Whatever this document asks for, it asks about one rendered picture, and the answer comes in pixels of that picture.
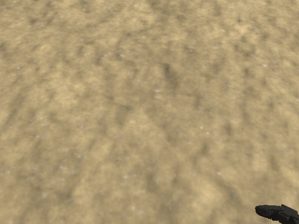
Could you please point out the right robot hand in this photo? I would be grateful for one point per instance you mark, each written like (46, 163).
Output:
(283, 214)

